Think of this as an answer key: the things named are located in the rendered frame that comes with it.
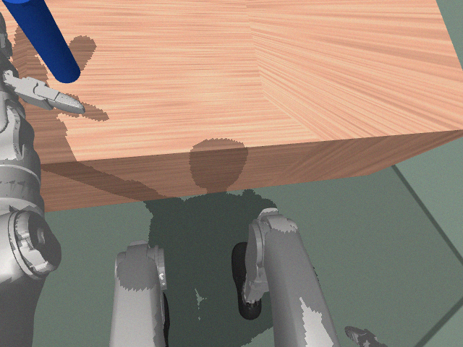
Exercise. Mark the right robot foot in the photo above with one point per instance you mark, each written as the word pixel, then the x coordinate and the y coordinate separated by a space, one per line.
pixel 248 311

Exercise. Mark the can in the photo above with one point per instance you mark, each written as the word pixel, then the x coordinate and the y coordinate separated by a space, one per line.
pixel 37 23

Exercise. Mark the left robot arm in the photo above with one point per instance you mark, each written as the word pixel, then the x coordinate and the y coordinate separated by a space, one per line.
pixel 28 249

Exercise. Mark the left robot hand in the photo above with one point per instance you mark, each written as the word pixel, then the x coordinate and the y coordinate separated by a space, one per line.
pixel 31 90

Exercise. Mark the right robot hand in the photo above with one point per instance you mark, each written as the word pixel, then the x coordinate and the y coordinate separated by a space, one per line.
pixel 363 338

